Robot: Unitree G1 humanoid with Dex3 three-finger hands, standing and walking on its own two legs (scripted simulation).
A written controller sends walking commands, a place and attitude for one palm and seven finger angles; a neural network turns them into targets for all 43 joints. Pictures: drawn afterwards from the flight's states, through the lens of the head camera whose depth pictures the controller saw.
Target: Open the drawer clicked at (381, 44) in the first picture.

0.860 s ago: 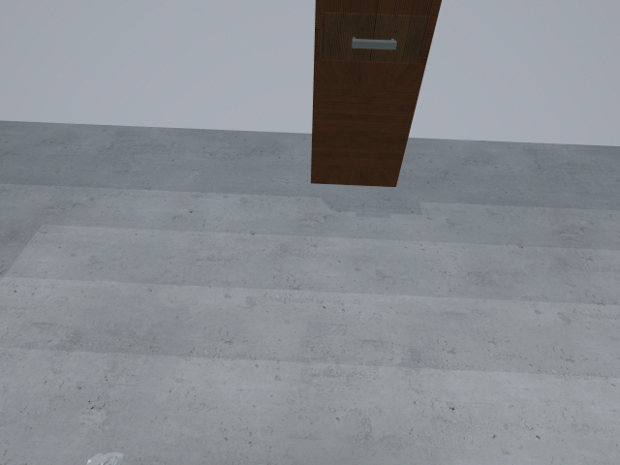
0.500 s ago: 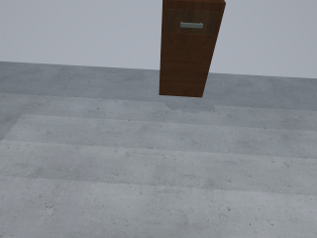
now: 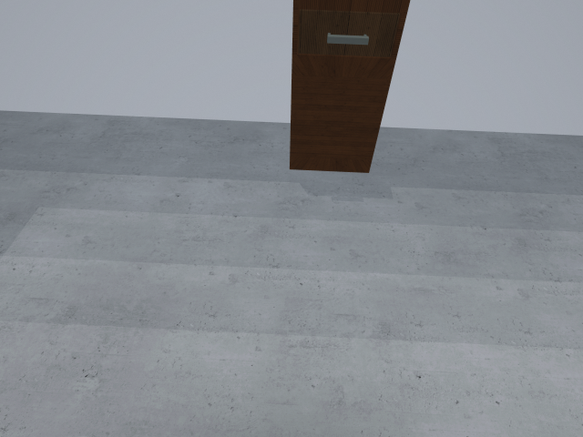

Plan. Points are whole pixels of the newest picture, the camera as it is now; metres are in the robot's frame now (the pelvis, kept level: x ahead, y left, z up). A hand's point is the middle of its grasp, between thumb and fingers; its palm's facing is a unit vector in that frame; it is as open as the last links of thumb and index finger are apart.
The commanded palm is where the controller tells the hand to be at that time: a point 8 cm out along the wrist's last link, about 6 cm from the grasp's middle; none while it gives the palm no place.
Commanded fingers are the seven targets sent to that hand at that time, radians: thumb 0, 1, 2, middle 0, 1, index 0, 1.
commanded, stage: look at it before walking up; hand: left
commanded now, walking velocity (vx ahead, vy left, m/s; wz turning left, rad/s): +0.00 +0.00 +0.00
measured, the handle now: (347, 37) +1.53 -0.14 -0.06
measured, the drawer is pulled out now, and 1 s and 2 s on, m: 0.00 0.00 0.00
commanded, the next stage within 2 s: walk to a spot facing it in 0.58 s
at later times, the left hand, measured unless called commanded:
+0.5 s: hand out of the picture +0.09 +0.24 -0.16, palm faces -0.03 -0.94 -0.33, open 7.3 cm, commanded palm none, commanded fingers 0.00 0.90 0.90 -0.20 -0.30 -0.20 -0.30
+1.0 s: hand out of the picture +0.08 +0.18 -0.18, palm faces -0.11 -0.97 -0.23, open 7.3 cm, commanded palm none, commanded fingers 0.00 0.90 0.90 -0.20 -0.30 -0.20 -0.30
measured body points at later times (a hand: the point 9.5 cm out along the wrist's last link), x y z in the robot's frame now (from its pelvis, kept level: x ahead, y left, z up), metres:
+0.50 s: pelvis +0.01 +0.00 +0.00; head +0.01 +0.00 +0.45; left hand +0.09 +0.29 -0.13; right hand +0.09 -0.30 -0.13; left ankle +0.01 +0.13 -0.74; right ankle +0.01 -0.11 -0.74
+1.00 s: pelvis +0.05 -0.02 -0.02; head +0.06 -0.04 +0.43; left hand +0.08 +0.23 -0.16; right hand +0.05 -0.29 -0.17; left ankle +0.01 +0.13 -0.74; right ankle +0.03 -0.11 -0.74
